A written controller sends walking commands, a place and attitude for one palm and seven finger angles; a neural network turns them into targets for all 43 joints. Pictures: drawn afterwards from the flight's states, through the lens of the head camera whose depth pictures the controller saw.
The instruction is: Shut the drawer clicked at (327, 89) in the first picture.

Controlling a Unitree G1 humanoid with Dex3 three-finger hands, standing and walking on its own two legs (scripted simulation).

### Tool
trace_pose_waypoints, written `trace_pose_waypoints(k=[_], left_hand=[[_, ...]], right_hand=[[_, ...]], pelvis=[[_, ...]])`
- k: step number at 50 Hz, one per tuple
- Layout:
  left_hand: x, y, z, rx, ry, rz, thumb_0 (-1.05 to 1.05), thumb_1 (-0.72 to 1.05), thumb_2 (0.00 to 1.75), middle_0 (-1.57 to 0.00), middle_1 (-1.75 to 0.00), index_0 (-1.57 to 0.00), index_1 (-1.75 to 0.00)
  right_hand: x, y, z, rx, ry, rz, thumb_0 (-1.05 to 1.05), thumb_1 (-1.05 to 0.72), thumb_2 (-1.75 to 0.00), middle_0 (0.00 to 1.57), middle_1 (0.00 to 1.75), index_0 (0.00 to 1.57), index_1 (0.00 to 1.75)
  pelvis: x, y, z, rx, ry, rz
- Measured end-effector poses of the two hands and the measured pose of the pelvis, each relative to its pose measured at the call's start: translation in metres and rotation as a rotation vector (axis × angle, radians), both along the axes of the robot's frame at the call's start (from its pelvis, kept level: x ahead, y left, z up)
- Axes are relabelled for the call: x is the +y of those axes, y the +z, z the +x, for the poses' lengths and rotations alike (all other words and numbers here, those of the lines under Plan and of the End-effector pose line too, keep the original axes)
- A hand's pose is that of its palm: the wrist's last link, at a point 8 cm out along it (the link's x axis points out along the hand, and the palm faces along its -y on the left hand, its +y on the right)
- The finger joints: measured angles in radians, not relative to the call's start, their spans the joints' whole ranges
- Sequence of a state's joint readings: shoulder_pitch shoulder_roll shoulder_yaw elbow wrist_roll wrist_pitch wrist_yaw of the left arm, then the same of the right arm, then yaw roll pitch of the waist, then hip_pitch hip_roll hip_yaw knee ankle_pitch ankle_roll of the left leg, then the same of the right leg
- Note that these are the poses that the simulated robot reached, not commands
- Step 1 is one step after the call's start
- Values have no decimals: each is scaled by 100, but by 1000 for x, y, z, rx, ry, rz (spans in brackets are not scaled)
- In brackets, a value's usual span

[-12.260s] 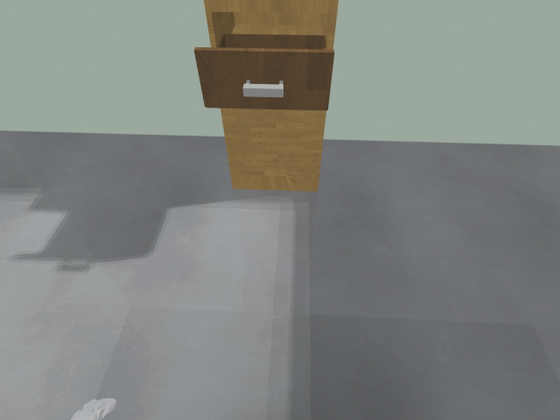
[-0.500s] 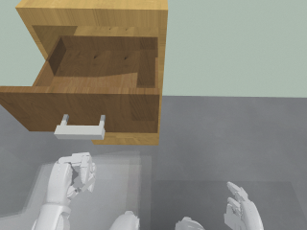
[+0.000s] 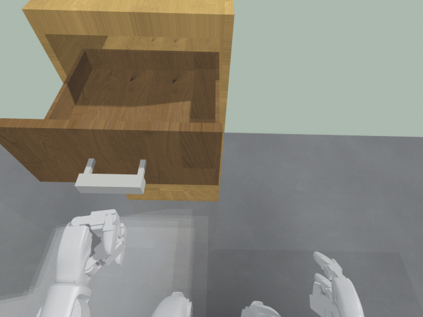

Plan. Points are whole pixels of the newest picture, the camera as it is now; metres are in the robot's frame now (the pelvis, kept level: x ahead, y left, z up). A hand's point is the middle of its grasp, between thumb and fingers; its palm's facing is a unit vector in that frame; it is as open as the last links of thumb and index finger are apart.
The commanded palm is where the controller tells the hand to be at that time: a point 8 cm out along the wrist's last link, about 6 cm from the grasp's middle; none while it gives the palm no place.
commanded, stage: push the drawer shut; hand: left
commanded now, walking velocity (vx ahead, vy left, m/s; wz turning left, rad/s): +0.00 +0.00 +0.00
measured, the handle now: (114, 173) +0.36 +0.21 +0.06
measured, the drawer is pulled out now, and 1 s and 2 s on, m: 0.28 0.21 0.10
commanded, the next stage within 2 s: none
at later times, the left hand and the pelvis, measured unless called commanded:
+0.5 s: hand (131, 214) +0.28 +0.16 +0.05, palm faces +0.00 -1.00 -0.06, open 3.0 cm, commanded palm +0.27 +0.22 +0.06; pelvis +0.00 -0.01 +0.00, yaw +0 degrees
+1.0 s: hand (137, 180) +0.35 +0.16 +0.05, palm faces +0.02 -1.00 -0.05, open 3.0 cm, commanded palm +0.33 +0.21 +0.06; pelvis -0.01 +0.00 +0.00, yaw +0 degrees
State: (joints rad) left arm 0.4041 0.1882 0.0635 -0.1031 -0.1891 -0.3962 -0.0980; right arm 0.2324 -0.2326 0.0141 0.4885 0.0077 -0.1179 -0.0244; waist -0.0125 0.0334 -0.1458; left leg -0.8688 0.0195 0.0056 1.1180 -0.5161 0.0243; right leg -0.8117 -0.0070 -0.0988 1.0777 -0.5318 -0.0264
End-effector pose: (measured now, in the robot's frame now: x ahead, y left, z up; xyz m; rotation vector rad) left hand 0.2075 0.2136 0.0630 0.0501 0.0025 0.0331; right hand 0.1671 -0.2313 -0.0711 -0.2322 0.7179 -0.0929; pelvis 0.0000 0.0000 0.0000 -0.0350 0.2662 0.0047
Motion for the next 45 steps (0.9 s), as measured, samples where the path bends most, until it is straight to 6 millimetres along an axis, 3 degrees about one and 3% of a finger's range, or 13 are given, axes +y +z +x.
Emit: trace_pose_waypoints(k=[9, 17, 31, 45], left_hand=[[-6, -12, 17, 29, -35, -1, 2, 90, 90, -141, -160, -140, -160], [-6, 1, 42, -19, -24, 9, 2, 90, 90, -140, -160, -140, -160], [1, -10, 63, -1, -19, 7, -5, 82, 92, -140, -160, -140, -160], [1, -8, 103, -2, -18, 4, -3, 82, 93, -141, -160, -140, -160]], right_hand=[[-3, -6, 1, 8, 4, -6, 1, -90, -90, 21, 30, 20, 30], [-6, -9, -9, 46, -14, 5, 1, -90, -90, 21, 30, 20, 30], [-19, -15, -22, 116, -26, -23, 1, -90, -90, 21, 30, 20, 30], [-16, -19, -38, 145, -46, -13, 1, -90, -90, 21, 30, 20, 30]], pelvis=[[-1, -3, -2, 8, 4, 0], [-3, 1, 0, 7, -2, 5], [-7, 3, -4, 6, 5, 7], [-6, 4, -13, 5, 0, 8]])
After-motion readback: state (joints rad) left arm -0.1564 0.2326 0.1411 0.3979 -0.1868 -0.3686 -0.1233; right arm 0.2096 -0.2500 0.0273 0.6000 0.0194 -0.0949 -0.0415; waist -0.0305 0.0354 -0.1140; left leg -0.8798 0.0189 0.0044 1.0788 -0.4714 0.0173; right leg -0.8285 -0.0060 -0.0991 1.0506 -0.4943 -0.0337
